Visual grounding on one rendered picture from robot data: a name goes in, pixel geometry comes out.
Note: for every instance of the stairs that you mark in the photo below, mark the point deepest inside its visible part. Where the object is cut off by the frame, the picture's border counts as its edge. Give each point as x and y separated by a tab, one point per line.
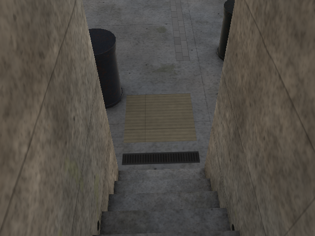
164	202

